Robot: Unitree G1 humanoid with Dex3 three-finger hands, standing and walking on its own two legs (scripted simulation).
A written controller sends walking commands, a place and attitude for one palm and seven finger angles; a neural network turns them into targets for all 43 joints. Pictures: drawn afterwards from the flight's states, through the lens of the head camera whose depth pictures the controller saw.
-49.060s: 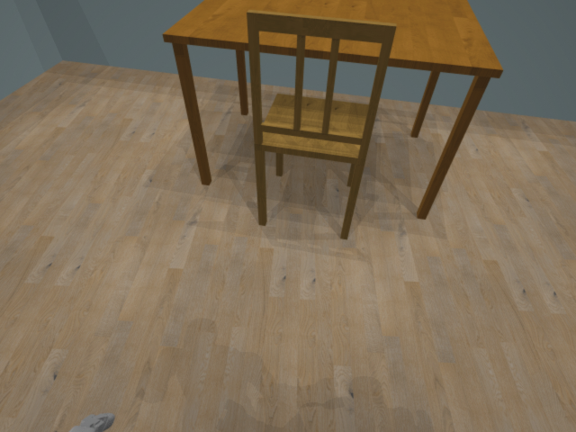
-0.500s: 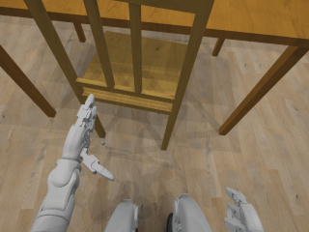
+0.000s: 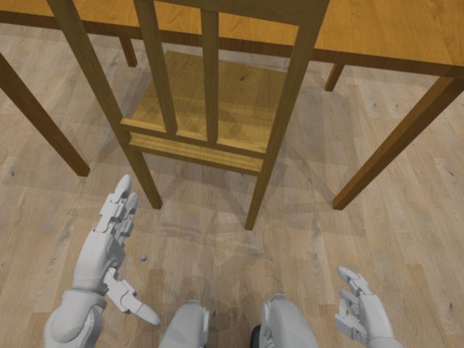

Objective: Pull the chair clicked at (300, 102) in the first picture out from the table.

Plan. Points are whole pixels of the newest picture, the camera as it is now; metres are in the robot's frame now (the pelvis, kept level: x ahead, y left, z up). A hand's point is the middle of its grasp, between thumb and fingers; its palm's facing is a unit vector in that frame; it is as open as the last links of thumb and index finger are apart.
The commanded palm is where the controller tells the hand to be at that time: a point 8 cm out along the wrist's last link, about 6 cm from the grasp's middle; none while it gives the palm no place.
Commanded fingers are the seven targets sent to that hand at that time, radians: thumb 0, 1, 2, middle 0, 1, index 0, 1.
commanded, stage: draw the hand back to the body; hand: left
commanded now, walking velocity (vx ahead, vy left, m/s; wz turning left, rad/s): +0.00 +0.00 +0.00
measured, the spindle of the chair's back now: (161, 79) +0.59 +0.17 +0.06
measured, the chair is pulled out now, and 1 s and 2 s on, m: -0.09 -0.09 -0.09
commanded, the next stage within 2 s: step back with the hand held close in 1.46 s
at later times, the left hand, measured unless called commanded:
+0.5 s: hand (66, 241) +0.24 +0.20 +0.14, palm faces +0.10 -0.95 -0.29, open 16.8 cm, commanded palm +0.21 +0.26 +0.16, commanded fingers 0.00 -0.12 0.41 -0.06 -0.09 -0.06 -0.09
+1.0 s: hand out of the picture +0.24 +0.25 +0.26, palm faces +0.39 -0.80 -0.44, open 10.5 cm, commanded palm +0.20 +0.30 +0.28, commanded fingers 0.00 0.79 0.85 -0.19 -0.28 -0.19 -0.28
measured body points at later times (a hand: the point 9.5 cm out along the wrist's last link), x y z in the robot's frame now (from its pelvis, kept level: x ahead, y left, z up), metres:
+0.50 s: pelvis +0.04 +0.00 +0.07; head +0.06 +0.00 +0.52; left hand +0.23 +0.25 +0.16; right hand +0.20 -0.24 +0.01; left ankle +0.00 +0.10 -0.61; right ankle +0.05 -0.11 -0.61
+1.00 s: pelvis +0.06 +0.00 +0.12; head +0.03 -0.03 +0.57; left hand +0.22 +0.29 +0.29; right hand +0.24 -0.22 +0.04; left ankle +0.00 +0.10 -0.61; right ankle +0.05 -0.11 -0.61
